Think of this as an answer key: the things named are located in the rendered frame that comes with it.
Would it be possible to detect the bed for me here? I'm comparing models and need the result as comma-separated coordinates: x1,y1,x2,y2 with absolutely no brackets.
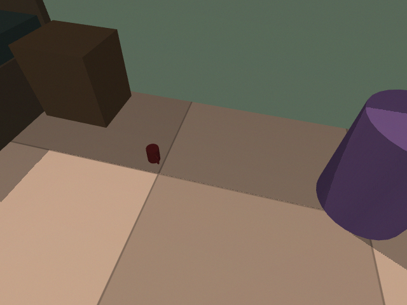
0,0,51,151

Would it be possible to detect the mug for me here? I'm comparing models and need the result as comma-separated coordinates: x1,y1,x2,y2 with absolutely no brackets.
146,144,160,164

